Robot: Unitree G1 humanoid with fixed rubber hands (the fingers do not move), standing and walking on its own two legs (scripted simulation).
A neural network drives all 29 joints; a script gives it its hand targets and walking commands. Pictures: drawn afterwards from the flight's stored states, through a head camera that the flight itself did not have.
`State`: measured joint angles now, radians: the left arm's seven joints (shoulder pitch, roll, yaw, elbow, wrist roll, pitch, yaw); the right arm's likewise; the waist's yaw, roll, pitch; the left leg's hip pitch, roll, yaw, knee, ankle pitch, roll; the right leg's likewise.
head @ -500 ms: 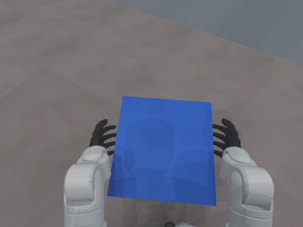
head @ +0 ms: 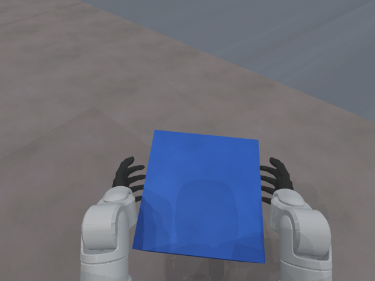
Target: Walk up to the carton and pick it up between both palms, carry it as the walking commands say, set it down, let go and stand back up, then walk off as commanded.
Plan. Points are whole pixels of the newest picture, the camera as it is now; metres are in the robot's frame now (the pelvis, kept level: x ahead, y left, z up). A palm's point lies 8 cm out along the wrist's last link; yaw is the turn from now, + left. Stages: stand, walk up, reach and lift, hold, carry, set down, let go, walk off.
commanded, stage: carry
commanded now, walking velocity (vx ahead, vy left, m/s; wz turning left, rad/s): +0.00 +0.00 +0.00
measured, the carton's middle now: (199, 199) +0.31 +0.00 +0.00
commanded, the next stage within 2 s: none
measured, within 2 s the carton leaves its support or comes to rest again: neither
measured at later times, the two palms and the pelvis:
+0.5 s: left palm (129, 186) +0.28 +0.14 +0.10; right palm (291, 186) +0.28 -0.16 +0.11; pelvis +0.03 -0.01 +0.01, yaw +0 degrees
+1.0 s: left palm (108, 173) +0.31 +0.18 +0.09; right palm (257, 153) +0.35 -0.11 +0.12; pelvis +0.08 +0.00 +0.00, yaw +6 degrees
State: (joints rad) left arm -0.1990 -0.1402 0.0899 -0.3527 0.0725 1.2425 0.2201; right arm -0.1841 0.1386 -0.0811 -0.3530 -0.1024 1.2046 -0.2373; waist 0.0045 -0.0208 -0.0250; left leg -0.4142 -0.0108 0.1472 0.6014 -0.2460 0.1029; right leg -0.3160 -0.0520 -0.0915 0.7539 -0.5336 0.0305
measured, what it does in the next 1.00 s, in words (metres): steps on the spot: right foot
